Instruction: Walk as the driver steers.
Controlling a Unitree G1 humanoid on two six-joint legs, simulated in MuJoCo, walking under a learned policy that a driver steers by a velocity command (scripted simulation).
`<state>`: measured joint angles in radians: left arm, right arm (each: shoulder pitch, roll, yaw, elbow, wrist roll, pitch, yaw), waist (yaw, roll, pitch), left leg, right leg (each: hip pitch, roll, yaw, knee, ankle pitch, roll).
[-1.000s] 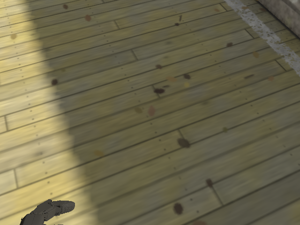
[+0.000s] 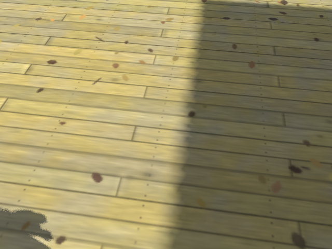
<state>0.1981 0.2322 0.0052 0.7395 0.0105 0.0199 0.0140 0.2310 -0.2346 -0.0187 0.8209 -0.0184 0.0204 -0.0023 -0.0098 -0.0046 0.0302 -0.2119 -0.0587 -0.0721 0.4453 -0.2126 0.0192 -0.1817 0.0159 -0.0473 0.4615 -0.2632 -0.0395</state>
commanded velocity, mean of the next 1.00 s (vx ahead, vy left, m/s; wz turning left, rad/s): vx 0.00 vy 0.00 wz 0.01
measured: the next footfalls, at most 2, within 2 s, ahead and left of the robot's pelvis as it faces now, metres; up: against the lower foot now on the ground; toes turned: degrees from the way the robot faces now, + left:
left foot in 1.88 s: +0.19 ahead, +0.14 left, +0.00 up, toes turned +5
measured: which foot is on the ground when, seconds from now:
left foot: down 0.00-1.00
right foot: down 0.00-1.00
